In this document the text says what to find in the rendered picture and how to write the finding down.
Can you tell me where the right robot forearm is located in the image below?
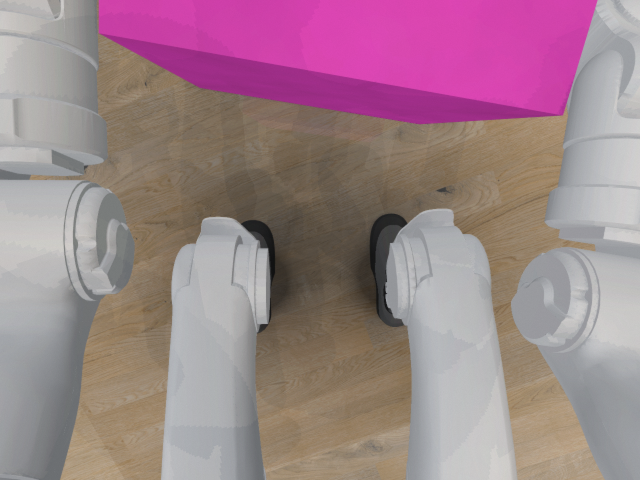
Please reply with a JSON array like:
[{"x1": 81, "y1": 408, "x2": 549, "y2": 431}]
[{"x1": 544, "y1": 0, "x2": 640, "y2": 259}]

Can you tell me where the robot right upper arm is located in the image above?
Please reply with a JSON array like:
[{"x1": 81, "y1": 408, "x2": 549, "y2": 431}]
[{"x1": 511, "y1": 247, "x2": 640, "y2": 480}]

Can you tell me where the robot right shin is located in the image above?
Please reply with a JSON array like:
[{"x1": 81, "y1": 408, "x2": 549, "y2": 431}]
[{"x1": 385, "y1": 209, "x2": 491, "y2": 319}]

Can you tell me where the left robot foot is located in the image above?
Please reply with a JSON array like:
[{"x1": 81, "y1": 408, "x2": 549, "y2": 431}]
[{"x1": 241, "y1": 220, "x2": 275, "y2": 333}]

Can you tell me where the carton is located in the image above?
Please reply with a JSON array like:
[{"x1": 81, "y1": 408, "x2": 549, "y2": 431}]
[{"x1": 99, "y1": 0, "x2": 598, "y2": 124}]

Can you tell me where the robot left upper arm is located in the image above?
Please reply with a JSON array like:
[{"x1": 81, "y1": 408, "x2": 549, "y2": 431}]
[{"x1": 0, "y1": 180, "x2": 135, "y2": 480}]

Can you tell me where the left robot forearm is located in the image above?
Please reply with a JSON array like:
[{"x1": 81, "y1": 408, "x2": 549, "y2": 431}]
[{"x1": 0, "y1": 0, "x2": 108, "y2": 180}]

